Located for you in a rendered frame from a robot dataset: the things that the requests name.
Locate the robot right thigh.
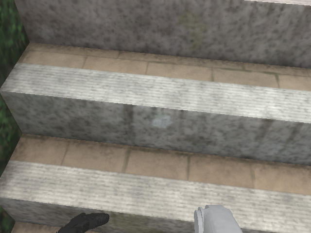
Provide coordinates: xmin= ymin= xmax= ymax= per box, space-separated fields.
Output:
xmin=193 ymin=205 xmax=243 ymax=233

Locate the robot left hand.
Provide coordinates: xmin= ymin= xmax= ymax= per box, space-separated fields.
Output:
xmin=55 ymin=213 xmax=110 ymax=233

